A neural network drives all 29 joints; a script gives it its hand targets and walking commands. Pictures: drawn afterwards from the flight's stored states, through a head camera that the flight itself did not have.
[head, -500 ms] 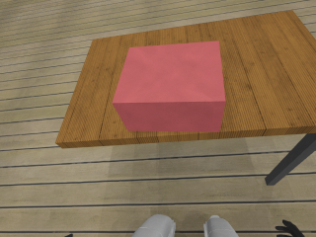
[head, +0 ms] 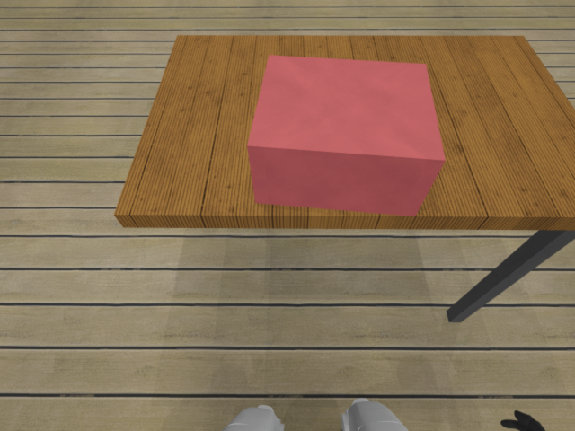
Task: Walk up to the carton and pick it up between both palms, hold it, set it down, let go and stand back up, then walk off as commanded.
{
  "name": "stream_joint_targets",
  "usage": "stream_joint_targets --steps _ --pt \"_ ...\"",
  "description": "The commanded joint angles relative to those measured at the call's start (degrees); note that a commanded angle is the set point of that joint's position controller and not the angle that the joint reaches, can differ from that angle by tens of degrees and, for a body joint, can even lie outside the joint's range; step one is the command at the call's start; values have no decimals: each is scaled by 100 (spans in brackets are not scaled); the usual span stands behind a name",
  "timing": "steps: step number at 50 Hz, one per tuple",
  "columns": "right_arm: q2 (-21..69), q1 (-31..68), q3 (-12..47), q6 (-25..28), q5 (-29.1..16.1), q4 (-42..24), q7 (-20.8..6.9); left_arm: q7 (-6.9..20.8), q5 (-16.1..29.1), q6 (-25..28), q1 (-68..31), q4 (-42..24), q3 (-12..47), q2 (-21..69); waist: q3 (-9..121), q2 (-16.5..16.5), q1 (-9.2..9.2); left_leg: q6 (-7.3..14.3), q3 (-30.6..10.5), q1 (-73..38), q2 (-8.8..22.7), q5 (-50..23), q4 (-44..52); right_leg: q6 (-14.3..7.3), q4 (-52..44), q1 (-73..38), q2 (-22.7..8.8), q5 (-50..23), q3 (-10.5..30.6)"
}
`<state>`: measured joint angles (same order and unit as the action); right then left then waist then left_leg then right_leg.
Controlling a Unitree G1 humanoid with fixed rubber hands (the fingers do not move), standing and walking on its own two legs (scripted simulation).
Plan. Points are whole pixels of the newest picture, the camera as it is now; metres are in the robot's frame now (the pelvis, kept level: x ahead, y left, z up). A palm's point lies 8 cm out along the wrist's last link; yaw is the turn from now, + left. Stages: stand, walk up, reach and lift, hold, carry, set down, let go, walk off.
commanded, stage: walk up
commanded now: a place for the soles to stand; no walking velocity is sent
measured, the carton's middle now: (340, 133) +0.58 -0.06 +0.03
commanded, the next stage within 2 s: none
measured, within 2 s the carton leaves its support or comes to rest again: neither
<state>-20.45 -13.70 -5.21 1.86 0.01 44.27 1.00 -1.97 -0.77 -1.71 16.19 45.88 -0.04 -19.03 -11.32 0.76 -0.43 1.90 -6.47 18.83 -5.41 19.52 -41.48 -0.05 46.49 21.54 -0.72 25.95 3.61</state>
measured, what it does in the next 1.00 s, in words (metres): steps on the spot: right foot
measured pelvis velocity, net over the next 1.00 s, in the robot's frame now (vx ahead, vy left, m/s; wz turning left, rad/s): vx -0.06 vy -0.02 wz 0.00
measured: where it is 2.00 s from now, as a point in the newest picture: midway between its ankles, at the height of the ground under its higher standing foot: outside the picture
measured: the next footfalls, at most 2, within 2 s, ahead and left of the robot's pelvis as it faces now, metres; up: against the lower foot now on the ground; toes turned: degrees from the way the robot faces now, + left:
right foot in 0.04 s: +0.09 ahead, -0.15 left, +0.00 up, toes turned +2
right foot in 1.40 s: -0.03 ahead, -0.15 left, +0.00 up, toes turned +2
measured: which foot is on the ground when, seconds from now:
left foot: down 0.00-1.00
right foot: up 0.00-0.02, down 0.04-1.00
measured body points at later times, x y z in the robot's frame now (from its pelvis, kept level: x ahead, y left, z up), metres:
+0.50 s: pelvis -0.05 -0.03 +0.00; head -0.04 -0.03 +0.45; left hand +0.02 +0.27 -0.12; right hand +0.05 -0.33 -0.11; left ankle +0.02 +0.10 -0.71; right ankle +0.05 -0.15 -0.71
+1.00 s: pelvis -0.06 -0.02 +0.00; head -0.06 -0.02 +0.45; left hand +0.00 +0.28 -0.12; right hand +0.02 -0.33 -0.11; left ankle +0.02 +0.10 -0.71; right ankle +0.04 -0.15 -0.71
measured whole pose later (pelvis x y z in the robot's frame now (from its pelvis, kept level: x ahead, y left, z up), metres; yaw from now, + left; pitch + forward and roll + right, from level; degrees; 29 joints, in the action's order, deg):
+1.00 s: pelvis -0.06 -0.02 +0.00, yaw +0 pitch -6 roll +0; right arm -20.5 -12.9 -4.5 0.1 0.0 49.4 0.4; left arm 0.5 -1.3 0.0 14.0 53.5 0.0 -19.0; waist -6.5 -0.2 -0.4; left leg 1.2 -6.6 18.8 -4.7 19.2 -39.1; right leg 0.6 36.9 20.6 -0.4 15.2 3.4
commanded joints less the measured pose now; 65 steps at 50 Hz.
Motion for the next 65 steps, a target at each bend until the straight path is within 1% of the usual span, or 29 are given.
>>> stream_joint_targets --steps 1,2,3,4,5,7,9,14,15,19,22,28,33,34,36,39,41,42,47,48,49,50,53,56,57,58,59,62,65 --pt "-1245 203 -222 90 49 -389 170 12 -9 291 98 -52 -601 -1345 1950 -967 -180 208 -1341 -955 1224 -2530 845 -174 -1589 -1071 -164 -778 30" --pt "-1085 438 -114 66 33 -383 153 11 -103 357 -58 40 -633 -1332 1545 -559 -198 209 -1133 -202 1170 -1772 605 -269 -2184 -1459 -367 -1302 333" --pt "-958 367 -8 75 -43 -415 114 21 -117 466 -240 -8 -648 -1599 1819 394 -198 33 -600 224 697 -1540 144 -472 -2133 -1887 -996 -2453 1088" --pt "-993 471 -52 17 -48 -320 111 31 -87 512 -215 25 -675 -1594 1643 490 -173 -27 -153 -47 273 -948 -434 -905 -2172 -1252 -1375 -2604 1620" --pt "-1056 98 -61 -48 -33 -202 106 69 -86 503 -588 35 -631 -1730 1508 636 100 -26 -105 -248 303 65 -424 -1111 -2207 -795 -1566 -2058 1705" --pt "-1004 -179 -60 -41 -16 -107 39 98 -116 446 -930 -162 -530 -1660 1255 1260 221 47 -137 -799 251 905 63 -1014 -2464 213 -1379 -462 1406" --pt "-1204 -273 -146 18 123 23 -16 152 -127 380 -1044 -145 -486 -1375 929 380 275 256 -663 -427 540 1148 1008 -511 -2194 257 -779 403 982" --pt "-1412 412 -185 18 144 -22 -36 216 -55 322 -678 77 -583 -1444 594 20 -182 611 -1630 1168 994 2471 1912 -328 -1554 -646 -185 954 621" --pt "-1380 563 -152 6 124 -63 -27 230 -92 350 -511 117 -567 -1497 642 -186 -283 439 -1260 976 774 2287 1677 -400 -1935 -440 -360 1107 750" --pt "-1205 45 -198 -45 81 190 -44 234 -119 415 -714 105 -609 -1717 695 956 -109 112 -315 122 171 1238 223 -818 -3159 153 -1114 2130 1914" --pt "-1210 -537 -264 -16 94 306 -96 241 -115 364 -1067 -13 -554 -1717 908 707 174 44 123 -783 192 523 186 -727 -2898 611 -1064 1591 1427" --pt "-1708 412 -215 114 207 58 -11 280 -39 229 -457 164 -550 -1460 745 -435 -188 803 -2469 832 1634 2668 2487 -132 -436 -546 106 127 185" --pt "-1566 671 -241 56 211 -138 -20 309 -57 233 -97 425 -652 -1524 741 -652 -320 664 -2035 1667 1367 2912 2361 -281 -545 -1288 44 161 -133" --pt "-1452 624 -193 41 230 18 -23 291 -68 264 -83 403 -643 -1447 720 -317 -394 559 -2017 1691 1250 3021 2166 -263 -1009 -1355 -8 148 -54" --pt "-1221 519 -60 -3 161 1 -46 292 -102 342 -223 375 -641 -1490 557 90 -382 243 -1394 1575 704 2771 1592 -415 -2259 -872 -498 1252 911" --pt "-1306 -53 -226 -46 96 282 -67 265 -135 347 -776 271 -560 -1597 769 836 -36 48 -482 353 239 1703 471 -809 -2956 212 -958 1956 1642" --pt "-1234 -80 -209 14 39 286 -96 274 -86 350 -839 435 -506 -1535 1016 249 78 84 -276 -612 348 971 710 -562 -2838 552 -728 1309 1333" --pt "-1212 -285 -216 14 89 408 -122 279 -64 354 -936 457 -463 -1465 1129 507 112 80 -183 -730 318 408 697 -483 -2651 317 -615 1171 1081" --pt "-1399 174 -218 -47 143 332 -71 263 -77 270 -748 406 -573 -1462 953 -129 -87 286 -1077 287 788 2122 1723 -224 -2244 -204 -159 1145 741" --pt "-1406 295 -192 -56 157 327 -58 273 -100 255 -732 509 -553 -1500 819 328 -136 267 -1190 438 739 2304 1802 -228 -2318 -254 -157 1317 736" --pt "-1419 270 -161 -36 113 270 -68 287 -93 254 -639 480 -553 -1544 936 -16 -120 274 -1034 430 704 2104 1620 -269 -2203 -437 -262 1123 695" --pt "-1410 104 -168 -44 111 331 -73 294 -93 272 -584 545 -611 -1543 1102 391 -111 253 -1024 520 697 2102 1636 -259 -2194 -724 -226 1125 606" --pt "-1384 215 -168 -5 195 401 -76 288 -27 239 -709 408 -589 -1487 927 -188 -139 302 -1180 689 759 2352 1914 -298 -2137 -423 -278 1142 551" --pt "-1423 170 -207 -16 172 373 -81 309 -73 242 -610 473 -570 -1552 830 -54 -72 255 -1143 422 769 2281 1849 -326 -2151 -175 -211 1018 633" --pt "-1947 -422 -423 87 306 200 -185 442 -141 273 -126 242 -828 -2025 1700 -531 30 453 -1651 -105 895 3255 2241 -185 -1357 -391 60 1533 234" --pt "-2203 -275 -552 64 347 259 -204 463 -162 268 -51 280 -895 -1856 1410 -1235 -29 636 -2366 166 1432 3430 2986 3 214 -305 459 499 -486" --pt "-2096 131 -592 118 360 -18 -173 483 -162 191 412 463 -905 -1791 1436 -1212 -289 574 -2297 644 1670 2811 3398 -45 999 -891 350 -203 -944" --pt "-2122 640 -624 113 353 -59 -83 538 -78 88 269 376 -987 -1891 1013 -1012 -278 911 -2695 1311 1903 2857 3333 37 1674 -765 50 -200 -430" --pt "-1793 607 -510 75 382 -151 -43 560 -67 93 571 309 -914 -1622 454 -864 -494 760 -1768 1172 1527 2607 2796 -316 -461 -1046 -178 281 -635"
